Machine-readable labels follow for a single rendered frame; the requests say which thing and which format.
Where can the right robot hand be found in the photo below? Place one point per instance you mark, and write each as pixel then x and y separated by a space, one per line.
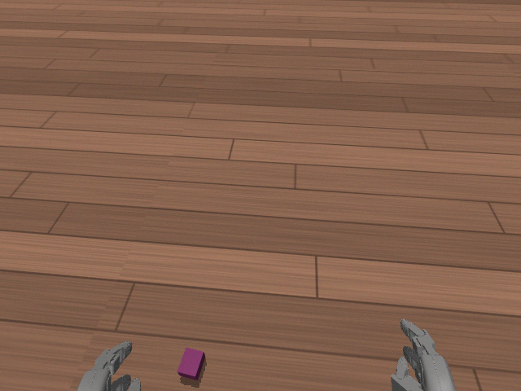
pixel 431 369

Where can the left robot hand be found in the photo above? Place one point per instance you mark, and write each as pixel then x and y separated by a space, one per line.
pixel 106 365

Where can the small box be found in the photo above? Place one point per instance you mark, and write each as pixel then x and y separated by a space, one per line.
pixel 191 363

